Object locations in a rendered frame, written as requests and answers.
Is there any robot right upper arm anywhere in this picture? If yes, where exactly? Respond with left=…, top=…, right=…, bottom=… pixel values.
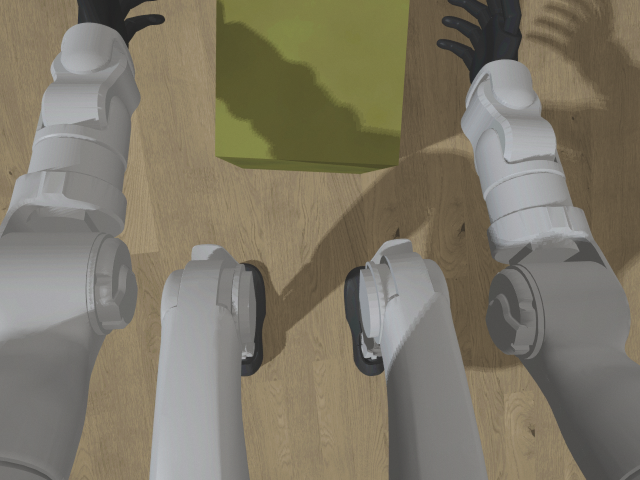
left=485, top=261, right=640, bottom=480

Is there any right robot shin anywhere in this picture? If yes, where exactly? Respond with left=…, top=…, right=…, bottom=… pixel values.
left=359, top=239, right=450, bottom=358

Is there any left robot forearm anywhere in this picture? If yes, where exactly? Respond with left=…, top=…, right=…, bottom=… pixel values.
left=0, top=23, right=141, bottom=238

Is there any carton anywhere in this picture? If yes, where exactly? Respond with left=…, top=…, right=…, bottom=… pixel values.
left=215, top=0, right=410, bottom=174

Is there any right robot forearm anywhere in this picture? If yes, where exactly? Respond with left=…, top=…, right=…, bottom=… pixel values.
left=461, top=59, right=631, bottom=341

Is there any right robot foot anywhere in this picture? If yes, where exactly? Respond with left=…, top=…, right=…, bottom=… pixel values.
left=344, top=266, right=384, bottom=376

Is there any robot right hand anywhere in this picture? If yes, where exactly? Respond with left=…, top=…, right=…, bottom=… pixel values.
left=437, top=0, right=522, bottom=84

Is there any robot left hand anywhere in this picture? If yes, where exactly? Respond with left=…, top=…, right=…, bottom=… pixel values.
left=77, top=0, right=165, bottom=49

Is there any robot left upper arm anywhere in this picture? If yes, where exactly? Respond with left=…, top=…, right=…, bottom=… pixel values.
left=0, top=232, right=138, bottom=480

